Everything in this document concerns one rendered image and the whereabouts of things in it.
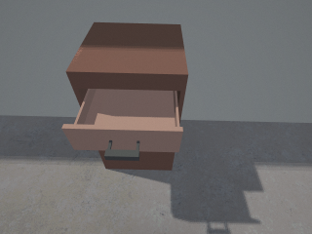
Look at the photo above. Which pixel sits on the cabinet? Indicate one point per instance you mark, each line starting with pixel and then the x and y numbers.
pixel 132 56

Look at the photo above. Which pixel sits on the drawer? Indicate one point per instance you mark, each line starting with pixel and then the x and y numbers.
pixel 126 117

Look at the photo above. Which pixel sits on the handle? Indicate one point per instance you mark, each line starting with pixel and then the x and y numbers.
pixel 121 154

